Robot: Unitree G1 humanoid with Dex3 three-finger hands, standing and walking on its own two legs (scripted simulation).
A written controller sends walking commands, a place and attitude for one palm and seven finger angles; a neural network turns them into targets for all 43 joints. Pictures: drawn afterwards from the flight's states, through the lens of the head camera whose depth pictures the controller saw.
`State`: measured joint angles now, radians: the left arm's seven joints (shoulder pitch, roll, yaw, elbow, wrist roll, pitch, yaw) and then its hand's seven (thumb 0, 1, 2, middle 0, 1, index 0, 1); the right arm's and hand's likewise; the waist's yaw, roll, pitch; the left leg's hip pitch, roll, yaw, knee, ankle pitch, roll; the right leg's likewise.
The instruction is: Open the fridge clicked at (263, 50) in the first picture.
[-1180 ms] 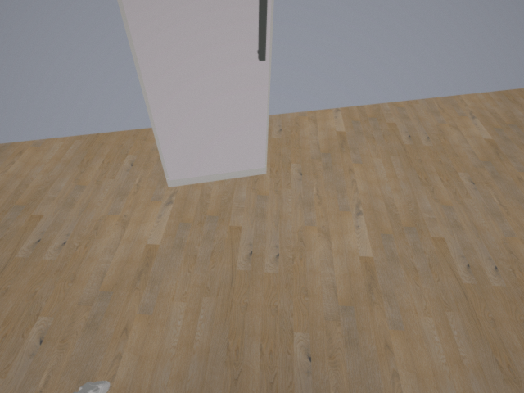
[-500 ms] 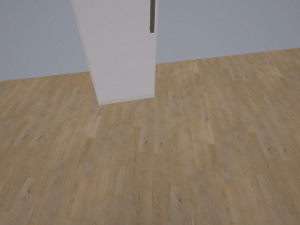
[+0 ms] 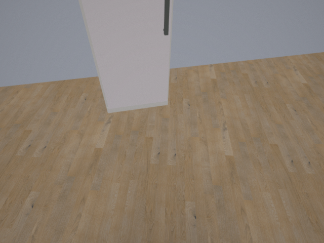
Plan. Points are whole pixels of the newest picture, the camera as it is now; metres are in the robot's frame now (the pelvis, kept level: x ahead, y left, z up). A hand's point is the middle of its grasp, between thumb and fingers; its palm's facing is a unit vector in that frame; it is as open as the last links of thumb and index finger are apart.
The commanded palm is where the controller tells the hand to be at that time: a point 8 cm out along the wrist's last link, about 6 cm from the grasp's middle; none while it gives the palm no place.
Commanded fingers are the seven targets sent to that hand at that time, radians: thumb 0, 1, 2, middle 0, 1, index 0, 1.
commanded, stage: look at it before walking up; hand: right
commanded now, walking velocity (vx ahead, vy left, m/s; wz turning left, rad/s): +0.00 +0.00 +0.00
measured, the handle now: out of the picture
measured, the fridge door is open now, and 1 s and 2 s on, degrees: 0 0 0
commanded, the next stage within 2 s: walk to a spot facing it in 0.26 s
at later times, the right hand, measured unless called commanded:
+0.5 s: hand out of the picture +0.07 -0.23 -0.16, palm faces -0.02 +0.95 -0.31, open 7.4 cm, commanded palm none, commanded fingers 0.00 -0.90 -0.90 0.20 0.30 0.20 0.30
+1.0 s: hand (223, 208) +0.28 -0.18 -0.18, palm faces -0.08 +0.98 -0.19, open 7.3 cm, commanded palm none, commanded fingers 0.00 -0.90 -0.90 0.20 0.30 0.20 0.30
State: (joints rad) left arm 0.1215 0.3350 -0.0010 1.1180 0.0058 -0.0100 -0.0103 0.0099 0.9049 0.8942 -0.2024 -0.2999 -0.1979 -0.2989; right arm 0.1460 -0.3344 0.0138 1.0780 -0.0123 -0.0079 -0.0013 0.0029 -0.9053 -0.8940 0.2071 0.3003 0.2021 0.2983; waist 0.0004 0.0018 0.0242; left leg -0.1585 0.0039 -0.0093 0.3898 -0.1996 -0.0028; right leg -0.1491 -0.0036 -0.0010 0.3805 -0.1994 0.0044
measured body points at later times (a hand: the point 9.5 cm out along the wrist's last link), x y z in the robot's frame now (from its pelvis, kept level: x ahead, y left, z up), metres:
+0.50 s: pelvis +0.02 +0.00 +0.00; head +0.01 +0.00 +0.45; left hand +0.08 +0.28 -0.14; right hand +0.07 -0.28 -0.14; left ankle +0.01 +0.12 -0.75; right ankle +0.01 -0.12 -0.74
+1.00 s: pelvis +0.18 +0.00 -0.02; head +0.21 +0.00 +0.43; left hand -0.01 +0.17 -0.15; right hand +0.28 -0.24 -0.17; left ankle +0.30 +0.12 -0.73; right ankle +0.01 -0.12 -0.74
